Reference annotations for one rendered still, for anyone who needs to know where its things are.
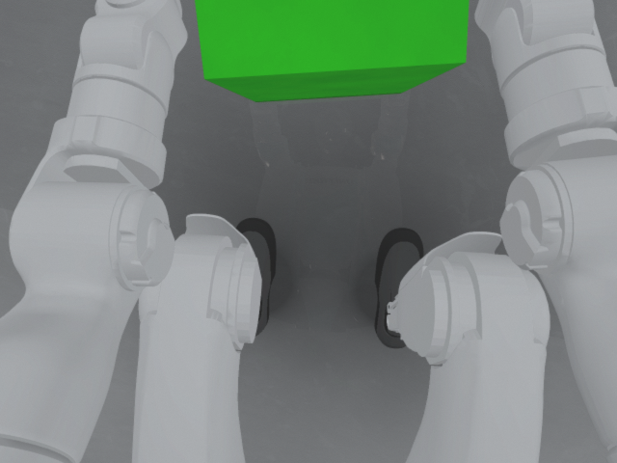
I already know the robot right forearm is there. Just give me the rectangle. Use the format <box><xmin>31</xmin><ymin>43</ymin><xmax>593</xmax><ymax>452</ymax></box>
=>
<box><xmin>474</xmin><ymin>0</ymin><xmax>617</xmax><ymax>171</ymax></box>

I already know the left robot upper arm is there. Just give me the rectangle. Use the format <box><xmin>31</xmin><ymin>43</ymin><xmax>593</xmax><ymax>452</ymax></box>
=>
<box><xmin>0</xmin><ymin>181</ymin><xmax>175</xmax><ymax>463</ymax></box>

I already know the robot left forearm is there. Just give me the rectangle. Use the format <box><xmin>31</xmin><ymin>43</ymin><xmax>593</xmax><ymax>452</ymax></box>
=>
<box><xmin>9</xmin><ymin>0</ymin><xmax>188</xmax><ymax>270</ymax></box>

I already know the robot left foot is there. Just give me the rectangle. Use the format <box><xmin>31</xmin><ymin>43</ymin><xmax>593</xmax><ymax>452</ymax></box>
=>
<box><xmin>236</xmin><ymin>218</ymin><xmax>276</xmax><ymax>336</ymax></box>

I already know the carton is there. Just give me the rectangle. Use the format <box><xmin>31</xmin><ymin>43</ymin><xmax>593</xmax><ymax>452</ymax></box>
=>
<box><xmin>195</xmin><ymin>0</ymin><xmax>469</xmax><ymax>102</ymax></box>

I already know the robot right thigh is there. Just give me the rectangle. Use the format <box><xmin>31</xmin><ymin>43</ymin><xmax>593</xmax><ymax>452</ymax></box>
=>
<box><xmin>406</xmin><ymin>252</ymin><xmax>547</xmax><ymax>463</ymax></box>

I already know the right robot upper arm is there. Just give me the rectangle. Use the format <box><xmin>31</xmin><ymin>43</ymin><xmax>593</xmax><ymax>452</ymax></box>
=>
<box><xmin>499</xmin><ymin>155</ymin><xmax>617</xmax><ymax>463</ymax></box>

